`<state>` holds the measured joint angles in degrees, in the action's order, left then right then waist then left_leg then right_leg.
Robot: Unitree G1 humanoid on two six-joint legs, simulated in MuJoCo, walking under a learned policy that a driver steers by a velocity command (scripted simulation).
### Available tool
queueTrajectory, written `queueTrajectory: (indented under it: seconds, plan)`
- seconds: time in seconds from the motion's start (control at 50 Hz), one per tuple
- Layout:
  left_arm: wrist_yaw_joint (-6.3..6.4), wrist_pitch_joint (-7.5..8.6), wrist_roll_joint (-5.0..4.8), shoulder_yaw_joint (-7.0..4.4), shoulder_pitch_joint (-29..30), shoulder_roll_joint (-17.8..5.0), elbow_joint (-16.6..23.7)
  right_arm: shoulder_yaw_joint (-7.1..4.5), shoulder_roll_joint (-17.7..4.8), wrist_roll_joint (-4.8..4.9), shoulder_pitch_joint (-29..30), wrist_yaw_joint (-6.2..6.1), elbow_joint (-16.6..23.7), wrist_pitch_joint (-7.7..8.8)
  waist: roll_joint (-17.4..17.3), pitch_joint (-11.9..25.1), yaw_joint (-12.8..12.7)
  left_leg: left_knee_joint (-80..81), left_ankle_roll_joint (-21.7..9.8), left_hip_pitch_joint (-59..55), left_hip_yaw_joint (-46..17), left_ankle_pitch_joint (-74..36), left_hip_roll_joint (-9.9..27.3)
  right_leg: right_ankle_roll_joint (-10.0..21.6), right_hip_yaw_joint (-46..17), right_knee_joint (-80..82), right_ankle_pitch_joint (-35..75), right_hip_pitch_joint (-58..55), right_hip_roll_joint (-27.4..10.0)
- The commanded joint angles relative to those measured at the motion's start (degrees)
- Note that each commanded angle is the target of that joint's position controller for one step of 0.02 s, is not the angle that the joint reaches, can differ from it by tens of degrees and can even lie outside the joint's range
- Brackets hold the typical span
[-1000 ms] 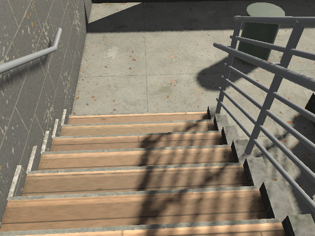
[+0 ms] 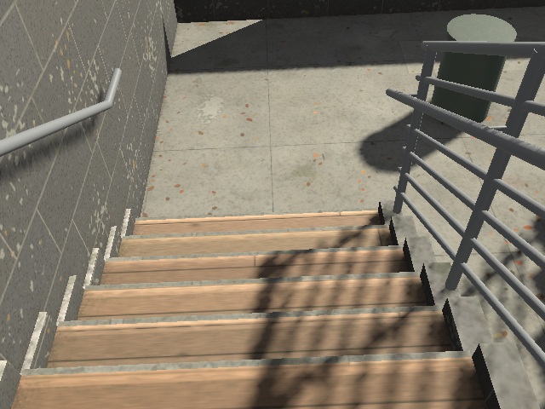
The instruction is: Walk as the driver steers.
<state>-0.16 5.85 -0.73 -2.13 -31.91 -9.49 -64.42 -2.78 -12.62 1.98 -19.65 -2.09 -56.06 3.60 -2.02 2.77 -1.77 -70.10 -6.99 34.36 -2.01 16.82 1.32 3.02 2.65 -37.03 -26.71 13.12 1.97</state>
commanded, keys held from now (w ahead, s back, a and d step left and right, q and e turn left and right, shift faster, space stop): w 0.82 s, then no key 0.18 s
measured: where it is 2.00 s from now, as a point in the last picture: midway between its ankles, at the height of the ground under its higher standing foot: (321, 388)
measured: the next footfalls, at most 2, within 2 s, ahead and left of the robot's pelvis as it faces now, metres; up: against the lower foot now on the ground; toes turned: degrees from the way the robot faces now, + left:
left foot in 0.26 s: +0.21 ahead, +0.09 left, -0.16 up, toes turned +2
right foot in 0.76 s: +0.51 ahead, -0.14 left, -0.32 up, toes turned +0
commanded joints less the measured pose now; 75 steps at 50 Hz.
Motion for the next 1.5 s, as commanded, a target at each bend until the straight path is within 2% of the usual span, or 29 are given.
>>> queueTrajectory:
  seconds: [0.02,0.1,0.16,0.24,0.28,0.3,0.34,0.36,0.4,0.46,0.52,0.56,0.68,0.74,0.78,0.8,0.82,0.84,0.88,0.96,1.0,1.04,1.14,1.22,1.3,1.34,1.38,1.42,1.5]
  plan:
    - [0.34,-0.4,0.97,0.99,-3.2,-2.4,0.5,-0.52,-1.1,-1.19,-2.9,1.54,2.3,-0.11,6.8,-7.1,3.1,0.6,0.3,11.7,-0.8,-14.3,3.4,8.1,-17.1,11.1,22.0,1.3,-13.6]
    - [3.46,0.46,-0.05,1.87,-0.4,-4.2,2.0,0.79,0.9,-3.74,9.8,4.41,8.2,1.11,6.3,-8.7,0.1,35.9,2.0,-14.0,7.0,-49.6,-3.8,3.2,-2.8,5.9,4.4,23.2,-3.0]
    - [3.68,-0.46,-0.89,1.03,-1.9,-6.4,-0.1,1.23,1.0,-0.92,11.8,4.67,11.0,-0.54,8.1,-9.0,-1.3,37.9,4.2,-19.9,6.9,-43.6,-4.2,4.3,-4.6,-2.4,-0.5,24.3,-4.6]
    - [3.38,-2.57,-1.98,1.34,0.6,-4.4,-0.8,-0.01,-0.4,-0.65,-6.1,4.19,4.2,0.44,3.5,-7.7,7.5,59.0,1.6,-23.6,8.1,-32.9,-0.5,3.0,-6.2,-37.7,23.0,5.4,-3.8]
    - [0.48,-1.19,-1.03,2.31,-4.1,2.6,-0.4,0.88,-2.7,-3.1,-25.0,5.27,-2.5,0.69,-13.6,4.9,9.6,30.0,-5.6,-59.2,-5.6,-64.4,11.9,4.0,-9.5,-81.3,-21.2,40.3,4.2]
    - [-0.7,0.45,-2.09,1.73,-7.6,-1.1,2.2,-0.04,-5.3,-1.6,-24.0,5.3,-2.4,0.35,-17.7,10.5,5.5,29.4,-10.1,-60.6,-15.6,-59.0,17.7,5.4,-15.1,-80.4,-15.4,47.3,1.0]
    - [-0.21,1.26,-3.39,0.58,2.1,-5.0,8.2,-2.0,-10.2,-0.09,-16.3,4.81,-2.0,-0.11,-8.5,6.1,2.5,45.2,-18.6,-48.9,-34.7,-4.6,25.9,2.6,-9.9,-73.9,-5.3,56.8,-4.5]
    - [0.81,-0.12,-3.2,-0.47,9.4,-6.9,8.3,0.77,-1.8,-2.35,-5.6,4.78,1.6,0.86,7.1,-2.0,0.2,48.7,-14.0,-34.1,-32.5,2.1,23.2,2.3,-13.2,-59.1,9.7,54.3,-8.4]
    - [2.1,-2.74,-1.13,-0.21,9.5,-3.6,8.0,2.26,-0.4,-2.6,-0.1,3.64,1.6,2.58,8.9,-11.3,-3.3,47.8,-9.9,-7.4,-23.1,-12.2,17.1,-1.6,-11.9,-44.1,16.5,40.2,-10.0]
    - [2.38,-3.43,0.95,-0.61,6.3,-2.0,8.3,1.15,-4.0,-4.29,-6.0,1.24,-2.1,1.75,-2.2,-7.3,-3.8,44.9,-9.1,-2.5,-14.5,-22.6,10.2,-3.3,-7.7,-36.5,26.6,28.1,-8.4]
    - [1.64,-2.1,0.12,-1.43,20.9,-6.1,14.7,2.07,0.1,-0.48,-13.1,-0.74,-4.5,2.23,-1.6,-8.8,1.7,39.3,-6.1,-18.3,-13.7,-11.1,8.6,-0.2,-11.3,-15.8,44.0,41.9,-9.7]
    - [-0.3,-1.14,2.79,-0.9,25.7,-4.0,16.2,1.95,-1.2,-0.14,-10.0,-1.88,-3.4,1.95,-0.3,-8.0,3.1,36.7,-3.1,-3.6,-3.5,-1.0,2.5,0.1,-5.2,0.9,63.5,19.1,-5.5]
    - [-2.44,-3.65,-0.92,-0.52,28.9,-4.0,21.2,0.41,-2.2,-0.43,-12.2,-1.82,-3.6,-1.75,-1.1,-10.4,7.5,21.3,-4.1,-19.1,-10.1,-0.3,6.7,-0.9,-7.5,14.1,45.7,21.7,-7.8]
    - [-2.88,-2.59,0.3,-2.7,9.8,-7.2,13.9,0.19,-3.5,-1.17,-10.7,-0.94,-5.0,-2.09,3.4,-2.9,-1.8,-2.3,-2.5,-15.7,-7.8,-12.6,3.8,1.5,0.3,16.7,38.2,-3.3,-4.7]
    - [-2.83,-3.05,1.13,-2.16,-6.6,-9.6,8.5,1.08,3.4,0.38,-16.9,1.16,-6.3,0.81,20.5,6.0,-4.9,-49.9,2.6,17.9,-7.3,36.3,-8.5,8.3,-10.5,-7.2,64.0,-34.8,-16.3]
    - [-2.95,-3.71,-0.02,-2.83,-8.5,-11.8,8.6,0.74,-0.5,2.03,-19.9,1.71,-4.3,2.04,23.4,14.3,-3.9,-54.8,4.4,22.7,-10.4,36.0,-7.5,14.5,-23.7,-2.9,53.6,-36.9,-22.9]
    - [-2.37,-3.95,-1.86,-4.24,-9.8,-16.6,5.7,1.31,-0.7,3.24,-12.1,1.15,1.9,2.43,22.0,11.5,-3.7,-43.3,5.5,32.1,-6.2,25.3,-4.9,19.3,-38.7,12.7,13.8,-34.6,-27.6]
    - [-1.98,-4.02,-0.09,-2.36,-2.7,-10.4,7.1,0.5,-3.3,3.03,-2.7,-0.87,3.3,1.12,5.2,2.1,-2.8,-38.8,4.8,33.0,-2.7,17.4,-0.9,17.0,-37.3,19.3,2.1,-23.1,-25.7]
    - [-1.86,-1.28,1.58,-0.35,12.5,-6.9,10.5,-0.28,-3.0,0.48,-6.0,-1.78,1.6,-1.02,-3.1,-6.0,5.9,-20.8,5.0,21.2,-8.8,1.1,4.2,14.3,-35.0,13.9,13.6,2.7,-23.5]
    - [1.69,-0.43,2.72,0.97,8.8,-4.6,5.9,-0.49,1.8,-2.93,-3.9,-1.34,2.9,-0.92,8.2,-1.9,7.4,5.4,6.5,3.1,-4.5,-14.6,4.4,9.1,-14.7,10.4,55.9,14.2,-12.8]
    - [2.14,-0.86,3.0,0.56,10.1,-7.3,6.2,-0.68,0.6,-1.96,-6.5,-0.25,2.4,-1.36,8.4,3.0,8.9,4.4,6.6,-3.0,-2.8,-19.8,2.6,8.0,-11.7,7.8,62.2,13.2,-12.7]
    - [2.88,-1.18,-0.27,0.46,2.2,-5.3,3.5,-1.55,-1.8,-2.24,2.6,0.36,6.3,-1.84,6.3,0.3,4.5,12.3,4.6,13.3,-8.1,-26.5,4.0,7.7,-17.0,2.9,45.6,-0.1,-13.8]
    - [5.04,-2.51,-0.94,1.26,1.4,-3.5,4.0,-0.31,1.0,-3.71,9.8,2.3,8.6,-2.35,4.6,-4.0,0.6,33.0,6.9,-2.1,-3.1,-46.8,0.3,5.4,-10.3,-2.9,25.4,12.9,-7.8]
    - [4.93,-4.23,-0.82,0.88,1.2,-3.7,4.3,-0.33,0.3,-0.84,12.1,3.29,10.0,-2.07,7.1,-8.1,-2.6,48.9,9.0,-6.1,-2.2,-39.0,0.4,8.0,-12.3,-11.7,18.1,11.0,-6.3]
    - [2.92,-4.7,0.55,1.17,2.1,-0.8,5.4,-2.43,-2.2,-0.9,-8.7,3.62,1.3,-2.22,-2.1,-3.7,3.1,57.6,5.9,-31.2,0.7,-58.4,4.5,4.9,-11.0,-34.3,8.7,17.4,-1.1]
    - [0.52,-3.34,-2.98,2.37,-4.6,1.6,5.1,-0.76,-1.4,-3.45,-16.7,3.96,-3.6,-2.28,-15.3,14.2,3.8,31.3,-6.0,-60.2,-9.4,-87.2,18.6,-3.3,-10.2,-71.9,-34.8,38.7,3.7]
    - [0.97,-4.21,-2.44,1.65,-0.9,-2.0,7.2,-0.35,-2.0,-1.21,-11.3,4.7,-3.1,-3.13,-6.8,14.6,2.7,37.9,-9.0,-50.1,-15.8,-44.0,19.4,-6.0,-9.3,-78.8,-29.0,42.6,-1.1]
    - [3.39,-6.32,-3.48,2.39,11.8,0.1,13.7,-1.02,-7.1,-2.95,-3.7,3.1,-2.0,-4.26,-0.8,2.7,1.3,53.3,-14.2,-28.6,-28.6,2.0,23.4,-6.2,-6.9,-70.9,-12.8,42.3,-5.6]
    - [5.39,-7.45,-0.67,0.77,11.9,-1.7,15.3,0.54,-3.0,-3.75,-2.0,2.23,-1.8,-3.31,-7.1,-6.7,-0.1,59.0,-6.0,-8.2,-18.9,17.5,12.8,-4.2,-2.8,-68.5,-10.0,33.3,-4.5]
